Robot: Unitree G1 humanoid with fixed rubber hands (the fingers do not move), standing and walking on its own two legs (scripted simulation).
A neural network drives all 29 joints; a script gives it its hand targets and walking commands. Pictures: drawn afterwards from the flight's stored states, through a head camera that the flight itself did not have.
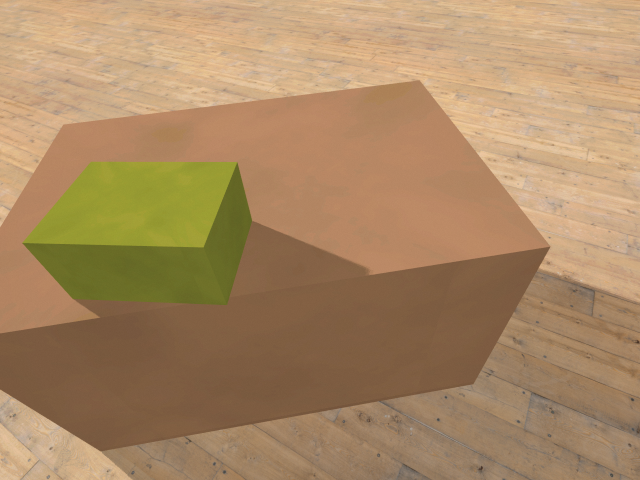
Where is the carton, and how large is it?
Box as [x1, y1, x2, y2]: [23, 162, 251, 304]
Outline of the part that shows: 23,241 24,245 72,298 226,304 249,229 251,218 237,162 90,162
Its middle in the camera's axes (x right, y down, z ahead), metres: -0.31 -0.03 +0.72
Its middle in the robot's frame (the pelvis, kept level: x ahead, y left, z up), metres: +0.60 +0.27 -0.02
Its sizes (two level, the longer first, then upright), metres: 0.298 0.222 0.153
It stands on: a pedestal, 0.64 m high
